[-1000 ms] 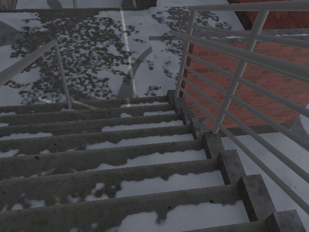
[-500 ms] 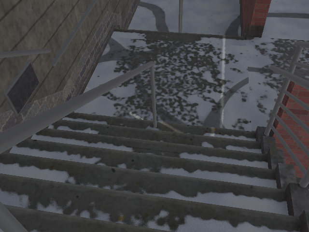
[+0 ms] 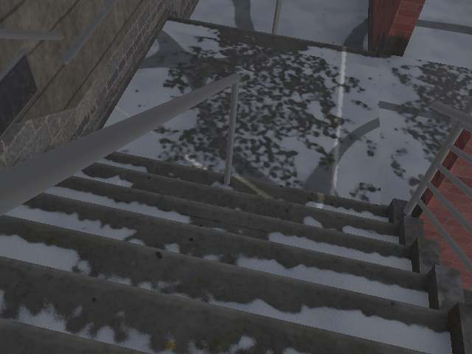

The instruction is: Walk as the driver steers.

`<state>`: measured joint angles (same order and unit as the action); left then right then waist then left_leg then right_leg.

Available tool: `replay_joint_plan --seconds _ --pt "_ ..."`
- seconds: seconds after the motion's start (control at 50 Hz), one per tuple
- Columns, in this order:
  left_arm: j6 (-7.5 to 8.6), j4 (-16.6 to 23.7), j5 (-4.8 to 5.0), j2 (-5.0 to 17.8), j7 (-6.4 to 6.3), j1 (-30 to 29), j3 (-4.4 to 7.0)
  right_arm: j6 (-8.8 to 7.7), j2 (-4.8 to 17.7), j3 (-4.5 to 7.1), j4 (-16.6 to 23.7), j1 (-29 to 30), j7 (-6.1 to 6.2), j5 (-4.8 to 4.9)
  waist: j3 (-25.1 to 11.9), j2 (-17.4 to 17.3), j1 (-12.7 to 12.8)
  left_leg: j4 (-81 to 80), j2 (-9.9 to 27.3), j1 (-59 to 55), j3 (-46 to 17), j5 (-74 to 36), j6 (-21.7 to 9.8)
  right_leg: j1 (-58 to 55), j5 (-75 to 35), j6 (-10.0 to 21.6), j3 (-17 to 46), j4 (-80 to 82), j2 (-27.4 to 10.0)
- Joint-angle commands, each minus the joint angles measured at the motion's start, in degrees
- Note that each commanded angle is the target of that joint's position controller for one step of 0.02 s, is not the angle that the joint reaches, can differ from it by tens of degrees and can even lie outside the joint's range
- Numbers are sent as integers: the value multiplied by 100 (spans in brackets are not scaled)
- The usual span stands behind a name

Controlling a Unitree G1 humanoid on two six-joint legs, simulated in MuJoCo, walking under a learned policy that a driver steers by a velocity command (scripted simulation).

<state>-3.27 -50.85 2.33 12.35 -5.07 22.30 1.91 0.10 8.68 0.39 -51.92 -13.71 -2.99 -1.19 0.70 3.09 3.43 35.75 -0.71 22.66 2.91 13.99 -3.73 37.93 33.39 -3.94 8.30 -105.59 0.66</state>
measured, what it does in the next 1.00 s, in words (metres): goes down, turning right: right foot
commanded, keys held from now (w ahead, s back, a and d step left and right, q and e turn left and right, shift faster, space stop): e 0.40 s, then w+e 0.46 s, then w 0.14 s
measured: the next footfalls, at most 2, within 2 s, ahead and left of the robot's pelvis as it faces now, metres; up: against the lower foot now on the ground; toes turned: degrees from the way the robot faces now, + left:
right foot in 0.42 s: +0.06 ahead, -0.14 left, +0.00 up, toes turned -16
left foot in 1.06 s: +0.39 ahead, +0.00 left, -0.17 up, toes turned -38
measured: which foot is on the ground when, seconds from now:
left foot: down 0.00-0.42, up 0.44-1.00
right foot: up 0.00-0.40, down 0.42-1.00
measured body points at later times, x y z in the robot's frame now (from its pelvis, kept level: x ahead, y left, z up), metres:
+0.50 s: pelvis +0.02 -0.05 -0.02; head +0.01 -0.08 +0.43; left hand +0.24 +0.15 -0.09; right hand +0.05 -0.35 -0.15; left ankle +0.06 +0.10 -0.66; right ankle +0.02 -0.13 -0.73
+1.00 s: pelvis +0.21 -0.08 -0.08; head +0.18 -0.10 +0.37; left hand +0.36 +0.15 -0.18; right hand +0.21 -0.38 -0.19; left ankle +0.38 +0.01 -0.80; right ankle +0.02 -0.13 -0.73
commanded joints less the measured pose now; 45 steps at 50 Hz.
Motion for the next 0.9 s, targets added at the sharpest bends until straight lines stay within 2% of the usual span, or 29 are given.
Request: replay_joint_plan --seconds 0.02,0.04,0.06,0.1,0.16,0.24,0.26,0.3,0.36,0.38,0.4,0.42,0.44,0.46,0.48,0.52,0.54,0.56,0.58,0.6,0.62,0.64,0.66,0.72,0.74,0.8,0.84,0.88,0.9 --pt "-149 702 -173 712 -282 -116 219 -124 983 132 518 72 241 -131 -20 -991 -189 -1534 2279 -177 -1918 -1614 -1013 1119 -1358 147 86 -247 47" --pt "-144 841 -195 711 -315 -252 237 -117 934 105 519 -78 333 -162 -110 -1259 -234 -1397 2225 -337 -1705 -1909 -923 1376 -1374 180 49 -392 149" --pt "-175 838 -143 684 -310 -169 257 -87 887 80 475 -264 439 -199 28 -1188 -202 -1488 1953 -143 -1171 -1797 -881 1268 -1788 197 29 162 270" --pt "-207 1278 -264 452 -230 -666 188 4 800 -12 482 -559 695 -151 70 -1274 -309 -1157 1940 -443 -965 -2091 -962 1612 -2208 31 -22 783 395" --pt "-276 1843 -322 42 8 -1089 -17 195 1219 78 609 -510 885 -85 -232 -1129 -240 -1228 1802 -892 -781 -1179 -887 1288 -2407 -46 -370 2317 160" --pt "-306 2242 -281 121 245 -1549 -82 263 1533 200 906 -142 830 -96 -115 -997 -322 -1331 2069 -824 -916 -903 -1052 588 -2355 -5 -604 3272 -117" --pt "-325 2333 -256 199 265 -1747 -64 308 1496 216 956 -113 816 -15 5 -985 -415 -1266 2063 -851 -845 -756 -1005 541 -2332 56 -716 3532 -138" --pt "-337 2489 -210 296 361 -1979 -48 397 1597 276 1018 -114 766 -68 105 -964 -540 -1215 2089 -700 -677 -326 -902 21 -1983 226 -964 4274 -108" --pt "-284 2352 48 378 474 -1625 38 512 1739 432 1106 55 757 129 28 -1433 -538 -1107 2013 -397 -359 625 -704 -1294 -1617 509 -1457 5557 -34" --pt "-248 2170 69 350 485 -1230 65 521 1664 439 1145 114 781 234 -37 -1401 -405 -884 2019 -288 -311 686 -682 -1820 -1379 608 -1498 6019 27" --pt "-208 1965 40 401 499 -709 124 505 1579 422 1104 42 779 222 -213 -952 -217 -336 1946 -34 -153 684 -551 -2660 -1195 775 -1476 6581 137" --pt "-116 1710 114 749 524 -25 344 474 1267 349 1065 -225 677 263 -617 163 -3 1314 1545 540 326 1494 -191 -3780 -1514 962 -1001 7371 117" --pt "0 1832 28 1490 534 123 467 383 880 265 1366 -157 625 94 -384 1714 -249 3941 890 3010 418 3229 511 -4679 -3083 1631 1953 7188 -1427" --pt "226 1737 -149 1982 710 841 616 40 1343 403 1891 1106 524 225 -846 1260 590 4529 -72 4455 -1054 3121 569 -4998 -2035 2744 4336 8778 -2263" --pt "433 1621 -338 1863 760 625 600 -147 1553 517 1997 1655 558 358 -60 292 397 4393 -13 5099 -1613 2250 471 -4557 -465 2794 4481 9097 -2336" --pt "327 1587 -72 1213 610 -105 380 -106 1629 609 1566 1027 663 128 202 355 -247 4018 314 4620 -1374 1006 513 -3706 756 2027 3236 8902 -1790" --pt "271 1702 -107 1008 559 -450 275 7 1741 676 1344 515 676 95 213 453 -574 4011 402 4003 -1213 334 595 -2874 1090 1724 2707 8805 -1416" --pt "278 1791 -233 988 557 -679 255 61 1708 720 1077 0 606 175 98 264 -825 4153 349 3118 -954 -461 623 -2016 691 1555 2168 8737 -973" --pt "334 1790 -318 1038 507 -817 263 46 1570 722 922 -336 508 172 -99 339 -906 4380 337 2548 -907 -1031 623 -1606 208 1465 1983 8771 -806" --pt "347 1769 -283 1053 466 -866 243 50 1426 698 947 -364 439 133 -173 183 -943 4353 323 2247 -844 -1434 625 -1309 -227 1396 1768 8782 -712" --pt "345 1660 -221 1040 394 -697 218 55 1232 644 1030 -302 415 90 -178 145 -883 4339 317 2178 -795 -1647 646 -1209 -409 1421 1682 8726 -653" --pt "377 1590 -236 1074 358 -478 195 40 1278 658 1115 -193 392 116 -141 22 -838 3961 304 2286 -861 -2123 626 -1354 -573 1448 1596 8638 -624" --pt "443 1286 -191 953 265 -135 184 -77 1382 676 1153 -35 379 131 -134 257 -702 3397 366 2275 -1098 -2539 609 -1672 -914 1405 1464 8480 -580" --pt "533 979 -145 960 144 585 194 -232 1406 676 1418 638 374 41 77 363 -342 2173 263 2749 -1181 -2943 642 -2367 -1113 1517 1540 8224 -663" --pt "548 816 -115 747 90 814 149 -224 1280 640 1473 768 331 -1 128 482 -293 1862 245 2804 -1267 -3215 711 -2395 -858 1634 1657 7939 -669" --pt "578 791 -80 759 81 916 177 -254 1140 582 1477 688 241 -5 160 428 -286 1373 192 2659 -1471 -3244 658 -2315 -791 1845 2011 7470 -564" --pt "566 842 -112 860 32 892 219 -329 1126 545 1510 816 172 -124 140 345 -217 1029 138 2348 -1479 -3429 604 -2082 -917 1905 2078 6968 -439" --pt "493 822 -114 774 47 853 180 -393 999 493 1539 844 66 -121 109 487 -148 676 -10 1723 -1297 -3350 571 -1653 -1145 1931 1941 6581 -233" --pt "453 804 -180 730 60 816 161 -418 976 470 1594 888 49 -69 144 576 -84 566 -29 1456 -1218 -3390 575 -1433 -1022 1941 1899 6450 -164"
